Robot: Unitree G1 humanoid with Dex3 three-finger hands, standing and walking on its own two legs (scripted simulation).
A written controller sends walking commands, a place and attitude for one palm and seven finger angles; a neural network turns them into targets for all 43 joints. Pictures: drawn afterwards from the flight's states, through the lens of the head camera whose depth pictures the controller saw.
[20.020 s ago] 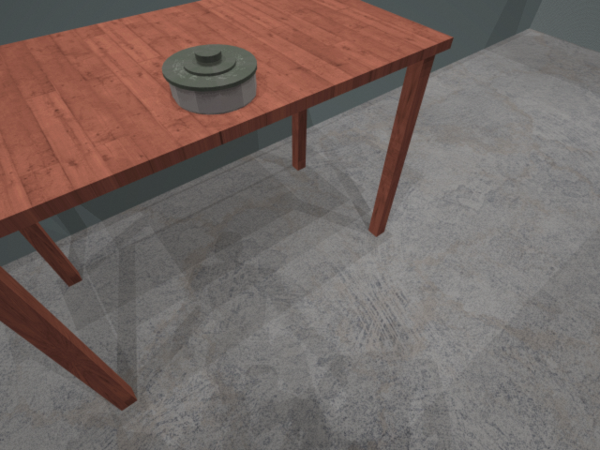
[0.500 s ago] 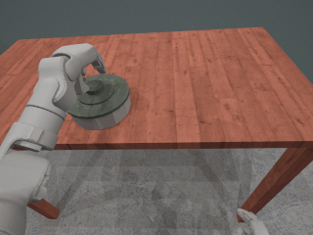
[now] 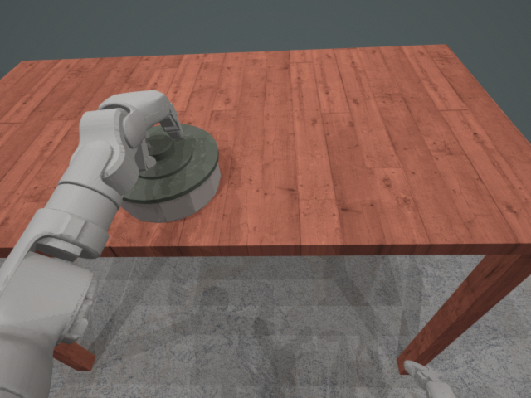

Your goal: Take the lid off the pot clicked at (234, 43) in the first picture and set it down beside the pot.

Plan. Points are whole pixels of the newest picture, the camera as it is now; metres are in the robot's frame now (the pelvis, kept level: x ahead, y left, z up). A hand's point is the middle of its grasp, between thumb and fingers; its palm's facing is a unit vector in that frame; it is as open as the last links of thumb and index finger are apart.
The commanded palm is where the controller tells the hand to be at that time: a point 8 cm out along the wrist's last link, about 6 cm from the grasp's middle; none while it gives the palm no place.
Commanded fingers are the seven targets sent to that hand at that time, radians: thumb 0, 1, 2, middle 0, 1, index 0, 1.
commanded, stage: lower the open fingers around the knob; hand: left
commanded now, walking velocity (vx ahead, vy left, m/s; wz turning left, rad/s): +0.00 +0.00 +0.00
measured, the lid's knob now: (157, 147) +0.46 +0.18 +0.15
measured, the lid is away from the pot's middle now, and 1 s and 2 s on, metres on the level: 0.00 0.00 0.00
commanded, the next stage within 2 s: close the fingers and squeeze the knob in 0.26 s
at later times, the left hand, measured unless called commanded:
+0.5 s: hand (150, 149) +0.43 +0.18 +0.18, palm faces -0.27 -0.07 -0.96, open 10.0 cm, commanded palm +0.41 +0.18 +0.23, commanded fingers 0.00 -0.13 1.19 -0.66 -0.52 -0.66 -0.52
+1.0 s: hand (150, 149) +0.43 +0.17 +0.18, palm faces -0.29 -0.07 -0.96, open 8.2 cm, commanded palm +0.41 +0.18 +0.23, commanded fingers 0.00 0.18 1.01 -0.70 -0.91 -0.70 -0.91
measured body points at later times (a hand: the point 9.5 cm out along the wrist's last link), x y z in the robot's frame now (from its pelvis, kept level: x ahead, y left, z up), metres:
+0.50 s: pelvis +0.01 +0.00 +0.00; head +0.01 -0.03 +0.45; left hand +0.44 +0.18 +0.23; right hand +0.15 -0.24 -0.11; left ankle +0.02 +0.10 -0.74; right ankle -0.01 -0.12 -0.74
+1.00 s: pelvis +0.00 +0.00 +0.00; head +0.01 -0.03 +0.45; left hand +0.44 +0.18 +0.23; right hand +0.14 -0.25 -0.12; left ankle +0.02 +0.10 -0.74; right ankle -0.01 -0.12 -0.74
